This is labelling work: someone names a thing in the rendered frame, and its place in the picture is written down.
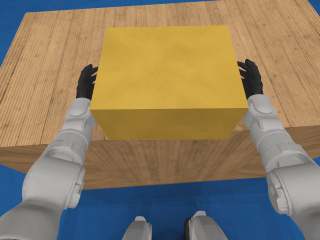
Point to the robot shin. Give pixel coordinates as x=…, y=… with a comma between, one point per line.
x=139, y=218
x=199, y=213

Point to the robot left forearm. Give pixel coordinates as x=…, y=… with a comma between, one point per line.
x=72, y=141

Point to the left robot hand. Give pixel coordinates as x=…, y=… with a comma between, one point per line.
x=85, y=86

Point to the robot right upper arm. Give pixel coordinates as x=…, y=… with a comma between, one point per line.
x=295, y=191

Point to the right robot shin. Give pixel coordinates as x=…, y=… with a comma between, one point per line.
x=199, y=213

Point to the pedestal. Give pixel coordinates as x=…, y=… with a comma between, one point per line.
x=40, y=73

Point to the robot right forearm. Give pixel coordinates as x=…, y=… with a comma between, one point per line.
x=275, y=145

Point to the right robot hand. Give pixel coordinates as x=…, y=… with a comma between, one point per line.
x=252, y=79

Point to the carton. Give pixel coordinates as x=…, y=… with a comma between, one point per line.
x=168, y=83

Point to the robot left upper arm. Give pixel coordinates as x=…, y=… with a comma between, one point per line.
x=56, y=184

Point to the left robot shin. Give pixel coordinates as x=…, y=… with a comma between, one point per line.
x=139, y=218

